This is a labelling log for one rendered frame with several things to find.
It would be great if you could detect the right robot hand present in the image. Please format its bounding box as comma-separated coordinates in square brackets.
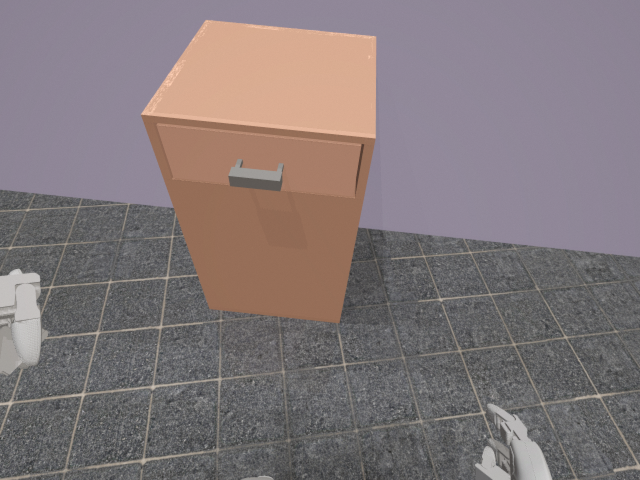
[475, 403, 552, 480]

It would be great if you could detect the left robot hand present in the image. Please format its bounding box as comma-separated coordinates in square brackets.
[0, 269, 48, 376]

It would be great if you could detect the drawer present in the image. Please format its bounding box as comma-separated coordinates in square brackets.
[157, 123, 361, 196]

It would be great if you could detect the handle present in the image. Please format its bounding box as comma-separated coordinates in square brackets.
[228, 159, 284, 191]

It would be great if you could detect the cabinet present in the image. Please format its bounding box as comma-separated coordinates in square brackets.
[141, 20, 376, 323]

